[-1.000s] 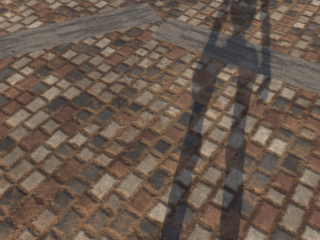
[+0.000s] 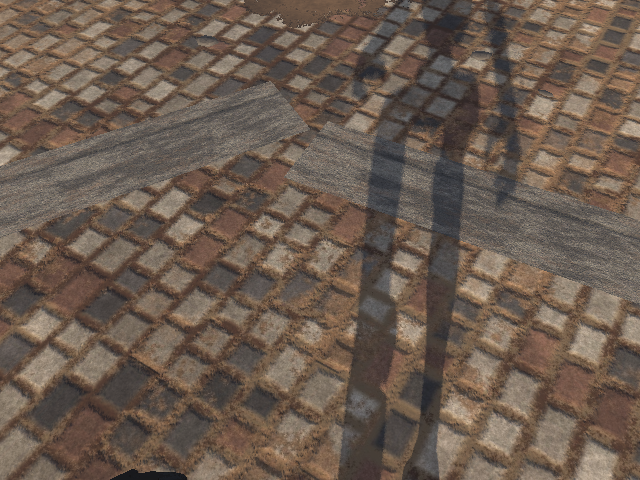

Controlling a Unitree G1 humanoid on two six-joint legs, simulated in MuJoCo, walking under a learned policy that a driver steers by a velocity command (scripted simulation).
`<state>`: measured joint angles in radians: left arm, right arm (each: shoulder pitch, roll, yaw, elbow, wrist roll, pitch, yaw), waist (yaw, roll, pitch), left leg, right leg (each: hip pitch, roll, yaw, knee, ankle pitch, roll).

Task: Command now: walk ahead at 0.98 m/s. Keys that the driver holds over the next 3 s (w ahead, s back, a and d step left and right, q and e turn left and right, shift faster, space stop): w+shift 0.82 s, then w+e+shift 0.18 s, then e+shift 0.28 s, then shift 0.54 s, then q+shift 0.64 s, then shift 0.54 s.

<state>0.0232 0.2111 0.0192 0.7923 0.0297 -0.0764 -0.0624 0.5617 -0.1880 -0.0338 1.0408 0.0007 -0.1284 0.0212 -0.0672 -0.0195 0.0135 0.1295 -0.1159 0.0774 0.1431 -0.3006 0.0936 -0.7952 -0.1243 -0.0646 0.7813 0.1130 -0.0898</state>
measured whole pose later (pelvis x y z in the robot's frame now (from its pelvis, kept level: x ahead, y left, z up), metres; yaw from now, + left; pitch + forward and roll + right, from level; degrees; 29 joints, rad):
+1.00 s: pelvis +0.98 +0.02 -0.02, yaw -4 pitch +2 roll +0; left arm -0.03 0.24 -0.02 0.77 0.02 -0.08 -0.06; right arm 0.53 -0.22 -0.02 1.02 -0.01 -0.14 0.00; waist -0.08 -0.01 0.04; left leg 0.29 -0.09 0.13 0.04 -0.35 0.07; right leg -0.73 -0.03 -0.12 0.62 0.14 -0.14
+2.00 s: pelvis +1.39 -0.05 +0.00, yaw -24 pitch +2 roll +0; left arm 0.21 0.22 0.03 0.70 0.02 0.00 0.04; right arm 0.29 -0.30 -0.08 0.70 0.02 0.03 -0.03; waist -0.02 0.03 -0.02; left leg -0.54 -0.03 -0.04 1.05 -0.45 -0.05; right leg -0.27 -0.02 -0.03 0.54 -0.29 -0.01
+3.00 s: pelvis +1.42 -0.02 +0.00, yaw +10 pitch +1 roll +0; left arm 0.17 0.22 0.03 0.71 0.00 0.01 0.02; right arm 0.21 -0.27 -0.05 0.66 0.01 0.04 -0.02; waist 0.01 0.02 0.02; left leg -0.21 0.01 -0.07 0.51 -0.30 -0.05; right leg -0.30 0.01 0.03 0.53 -0.24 0.00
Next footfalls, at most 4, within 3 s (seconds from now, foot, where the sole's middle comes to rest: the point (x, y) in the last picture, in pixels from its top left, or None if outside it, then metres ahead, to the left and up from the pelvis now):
0.14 right None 0.35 -0.08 -0.77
0.60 left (274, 344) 0.81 0.09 -0.77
1.06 right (317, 201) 1.27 -0.04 -0.77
1.46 left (300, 137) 1.56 -0.01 -0.77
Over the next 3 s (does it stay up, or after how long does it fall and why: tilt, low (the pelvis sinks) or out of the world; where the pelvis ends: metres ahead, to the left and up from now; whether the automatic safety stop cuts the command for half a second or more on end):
stays up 1.42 -0.02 0.00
